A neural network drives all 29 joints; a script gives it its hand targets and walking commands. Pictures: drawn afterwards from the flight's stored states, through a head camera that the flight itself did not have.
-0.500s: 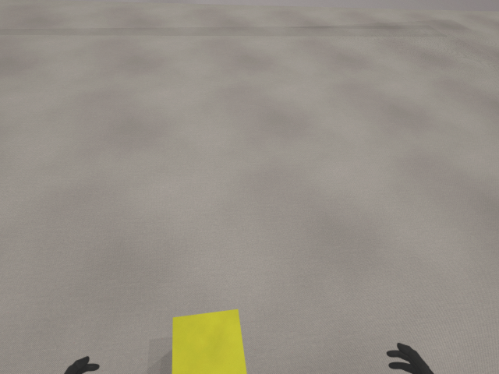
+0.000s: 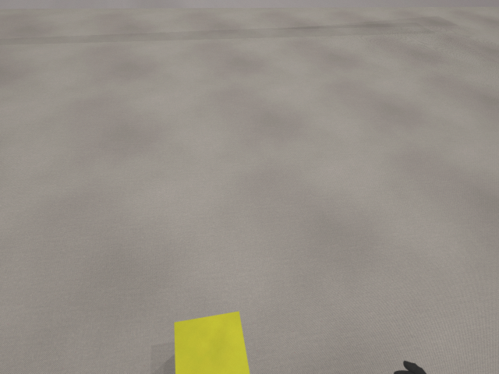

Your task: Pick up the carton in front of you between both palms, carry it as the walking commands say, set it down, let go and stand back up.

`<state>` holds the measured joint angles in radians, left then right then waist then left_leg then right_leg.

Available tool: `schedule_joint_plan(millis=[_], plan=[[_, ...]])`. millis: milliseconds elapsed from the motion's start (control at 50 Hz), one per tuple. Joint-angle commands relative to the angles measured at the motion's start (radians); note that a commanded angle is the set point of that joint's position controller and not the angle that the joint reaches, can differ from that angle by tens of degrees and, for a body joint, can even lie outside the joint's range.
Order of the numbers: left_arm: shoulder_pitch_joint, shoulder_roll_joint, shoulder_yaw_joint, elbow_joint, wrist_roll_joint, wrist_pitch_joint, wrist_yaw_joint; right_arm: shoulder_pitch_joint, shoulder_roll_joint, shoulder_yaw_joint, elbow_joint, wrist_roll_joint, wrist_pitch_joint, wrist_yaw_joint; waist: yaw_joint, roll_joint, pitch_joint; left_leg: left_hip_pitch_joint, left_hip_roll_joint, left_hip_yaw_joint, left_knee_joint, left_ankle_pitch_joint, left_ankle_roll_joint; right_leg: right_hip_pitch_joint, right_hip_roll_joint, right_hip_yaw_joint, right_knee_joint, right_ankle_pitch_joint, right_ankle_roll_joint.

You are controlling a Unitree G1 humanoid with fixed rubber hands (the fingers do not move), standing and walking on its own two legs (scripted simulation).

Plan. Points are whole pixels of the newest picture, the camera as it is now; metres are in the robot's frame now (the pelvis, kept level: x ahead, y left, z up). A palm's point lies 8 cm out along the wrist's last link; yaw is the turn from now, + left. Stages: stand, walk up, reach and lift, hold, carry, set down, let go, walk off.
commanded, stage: stand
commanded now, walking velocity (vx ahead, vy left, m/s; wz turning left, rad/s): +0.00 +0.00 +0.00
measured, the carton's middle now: (211, 361) +0.34 +0.08 -0.65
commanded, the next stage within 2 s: none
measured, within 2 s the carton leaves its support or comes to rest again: neither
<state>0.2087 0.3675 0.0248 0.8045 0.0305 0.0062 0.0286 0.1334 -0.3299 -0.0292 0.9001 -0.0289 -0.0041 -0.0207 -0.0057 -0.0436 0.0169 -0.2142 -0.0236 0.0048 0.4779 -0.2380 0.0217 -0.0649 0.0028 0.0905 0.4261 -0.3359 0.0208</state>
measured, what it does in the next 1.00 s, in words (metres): stands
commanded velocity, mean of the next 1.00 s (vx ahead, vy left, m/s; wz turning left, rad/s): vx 0.00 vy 0.00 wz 0.00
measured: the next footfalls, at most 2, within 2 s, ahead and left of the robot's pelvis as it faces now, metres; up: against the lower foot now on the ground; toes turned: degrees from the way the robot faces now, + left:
none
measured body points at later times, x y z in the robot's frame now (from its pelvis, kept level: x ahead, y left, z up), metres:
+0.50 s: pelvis -0.01 +0.00 +0.00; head -0.02 +0.01 +0.45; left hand +0.08 +0.30 -0.12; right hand +0.09 -0.32 -0.10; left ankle +0.01 +0.10 -0.74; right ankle -0.06 -0.14 -0.74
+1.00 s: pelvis -0.02 +0.00 +0.01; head -0.02 +0.01 +0.46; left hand +0.07 +0.31 -0.12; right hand +0.09 -0.32 -0.10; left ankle +0.01 +0.10 -0.74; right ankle -0.06 -0.14 -0.74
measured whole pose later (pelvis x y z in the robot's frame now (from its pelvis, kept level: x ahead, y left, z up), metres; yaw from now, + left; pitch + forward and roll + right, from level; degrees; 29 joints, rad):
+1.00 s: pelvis -0.02 +0.00 +0.01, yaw +0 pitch -3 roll +0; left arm 0.17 0.40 0.00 0.98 0.02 -0.01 0.01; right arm 0.10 -0.38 0.00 1.06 -0.01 -0.01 -0.01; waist -0.01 -0.03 0.03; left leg -0.18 -0.01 0.00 0.39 -0.17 0.02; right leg -0.03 0.01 0.08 0.34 -0.27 0.02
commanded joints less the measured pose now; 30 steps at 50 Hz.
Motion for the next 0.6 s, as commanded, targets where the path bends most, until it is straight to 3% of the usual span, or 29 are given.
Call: schedule_joint_plan(millis=[0,580], plan=[[-0.013,0.143,0.029,-0.036,-0.001,-0.013,0.003,-0.040,-0.173,-0.034,-0.036,0.002,-0.012,-0.003,0.000,0.039,-0.036,0.115,0.111,-0.114,-0.070,0.245,0.005,-0.100,-0.073,0.041,-0.066,0.250,-0.020],[-0.044,0.182,0.008,0.098,-0.008,-0.022,-0.007,-0.062,-0.217,-0.012,0.086,0.015,-0.014,0.005,-0.001,0.039,-0.005,0.122,0.126,-0.127,-0.129,0.170,0.005,-0.095,-0.088,0.061,-0.137,0.189,-0.032]])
